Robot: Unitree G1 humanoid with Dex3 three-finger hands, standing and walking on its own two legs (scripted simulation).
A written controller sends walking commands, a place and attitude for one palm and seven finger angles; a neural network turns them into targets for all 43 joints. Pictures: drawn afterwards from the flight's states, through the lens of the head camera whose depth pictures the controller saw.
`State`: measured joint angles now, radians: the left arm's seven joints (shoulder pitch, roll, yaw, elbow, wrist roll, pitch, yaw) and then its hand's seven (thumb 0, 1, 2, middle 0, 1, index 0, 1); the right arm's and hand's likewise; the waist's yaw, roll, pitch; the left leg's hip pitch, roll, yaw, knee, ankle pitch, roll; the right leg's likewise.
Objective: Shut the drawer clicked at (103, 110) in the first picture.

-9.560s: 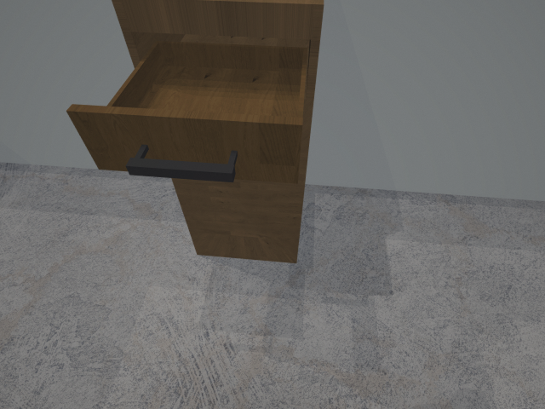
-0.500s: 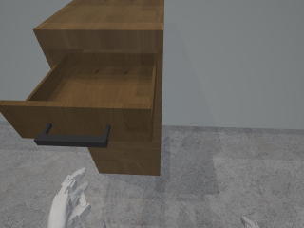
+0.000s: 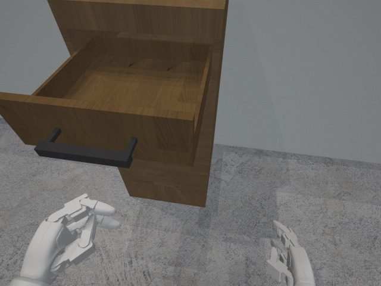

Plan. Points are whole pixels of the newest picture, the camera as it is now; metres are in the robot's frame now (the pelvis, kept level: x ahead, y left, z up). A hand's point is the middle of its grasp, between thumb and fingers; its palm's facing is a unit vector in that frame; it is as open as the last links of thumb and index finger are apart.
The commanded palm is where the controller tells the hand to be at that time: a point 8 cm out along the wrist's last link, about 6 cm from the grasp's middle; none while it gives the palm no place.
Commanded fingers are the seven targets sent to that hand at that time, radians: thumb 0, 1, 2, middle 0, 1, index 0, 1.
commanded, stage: raise the hand and make a fist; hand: left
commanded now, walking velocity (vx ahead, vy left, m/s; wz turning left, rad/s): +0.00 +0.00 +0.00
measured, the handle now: (88, 145) +0.33 +0.23 +0.14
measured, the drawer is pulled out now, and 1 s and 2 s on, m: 0.30 0.30 0.30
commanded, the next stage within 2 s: bring the fist close to the handle in 1.18 s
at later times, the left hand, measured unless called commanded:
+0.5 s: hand (47, 221) +0.17 +0.21 +0.18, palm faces +0.00 -0.99 -0.15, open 3.1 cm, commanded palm +0.11 +0.26 +0.20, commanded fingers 0.00 0.90 0.90 -1.40 -1.60 -1.40 -1.60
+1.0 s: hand (19, 202) +0.17 +0.22 +0.23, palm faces +0.03 -0.98 -0.19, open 3.2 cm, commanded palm +0.11 +0.27 +0.24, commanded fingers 0.00 0.90 0.90 -1.40 -1.60 -1.40 -1.60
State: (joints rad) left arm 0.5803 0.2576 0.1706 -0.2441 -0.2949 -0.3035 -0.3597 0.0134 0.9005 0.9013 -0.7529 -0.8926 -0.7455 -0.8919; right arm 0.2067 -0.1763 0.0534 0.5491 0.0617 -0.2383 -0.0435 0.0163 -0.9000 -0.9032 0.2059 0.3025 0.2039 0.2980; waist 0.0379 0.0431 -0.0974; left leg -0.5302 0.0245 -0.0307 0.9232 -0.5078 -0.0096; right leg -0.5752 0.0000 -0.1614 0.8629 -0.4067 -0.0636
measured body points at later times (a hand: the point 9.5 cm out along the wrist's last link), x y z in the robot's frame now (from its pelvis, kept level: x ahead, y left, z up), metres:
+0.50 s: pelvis +0.01 +0.02 +0.03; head -0.02 +0.01 +0.48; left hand +0.16 +0.27 +0.19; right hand +0.22 -0.19 +0.01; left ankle -0.02 +0.12 -0.69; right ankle +0.02 -0.08 -0.69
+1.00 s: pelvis +0.01 +0.00 +0.04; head -0.04 -0.03 +0.49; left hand +0.16 +0.27 +0.24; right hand +0.22 -0.21 +0.00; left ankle -0.02 +0.12 -0.69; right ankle +0.02 -0.08 -0.69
